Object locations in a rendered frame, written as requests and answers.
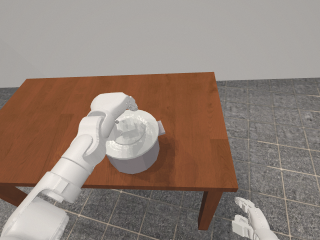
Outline right robot forearm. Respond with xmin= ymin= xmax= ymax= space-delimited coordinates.
xmin=253 ymin=228 xmax=279 ymax=240

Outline robot left upper arm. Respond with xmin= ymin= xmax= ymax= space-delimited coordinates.
xmin=0 ymin=196 xmax=69 ymax=240

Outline left robot hand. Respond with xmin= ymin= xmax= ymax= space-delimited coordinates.
xmin=90 ymin=92 xmax=138 ymax=141

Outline lid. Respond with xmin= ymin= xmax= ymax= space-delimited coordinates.
xmin=105 ymin=109 xmax=159 ymax=160

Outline right robot hand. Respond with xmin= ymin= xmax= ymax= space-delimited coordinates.
xmin=232 ymin=196 xmax=270 ymax=240

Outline knob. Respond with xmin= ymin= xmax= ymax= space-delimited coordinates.
xmin=118 ymin=118 xmax=136 ymax=136

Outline left robot forearm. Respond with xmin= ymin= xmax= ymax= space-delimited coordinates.
xmin=1 ymin=108 xmax=115 ymax=237

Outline pot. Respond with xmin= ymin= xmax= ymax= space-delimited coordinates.
xmin=106 ymin=121 xmax=166 ymax=174

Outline table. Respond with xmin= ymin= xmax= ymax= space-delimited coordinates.
xmin=0 ymin=72 xmax=239 ymax=231

